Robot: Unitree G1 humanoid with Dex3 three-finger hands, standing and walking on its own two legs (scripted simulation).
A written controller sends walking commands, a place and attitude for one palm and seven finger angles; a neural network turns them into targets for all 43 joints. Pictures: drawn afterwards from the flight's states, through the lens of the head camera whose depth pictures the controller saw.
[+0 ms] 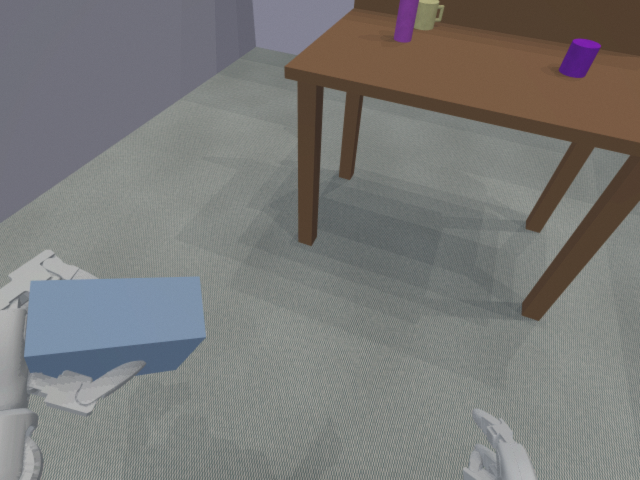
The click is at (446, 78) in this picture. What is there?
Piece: table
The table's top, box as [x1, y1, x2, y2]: [284, 8, 639, 156]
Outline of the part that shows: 284,66 286,78 639,156 639,56 599,49 585,76 582,78 574,78 566,76 558,71 558,68 570,44 435,22 434,27 431,30 418,30 414,28 411,40 409,42 403,43 395,41 393,39 396,15 353,8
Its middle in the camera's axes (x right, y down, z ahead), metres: +0.50 -0.55 +1.23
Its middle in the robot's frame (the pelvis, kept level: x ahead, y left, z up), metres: +1.31 -0.43 -0.02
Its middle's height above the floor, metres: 0.76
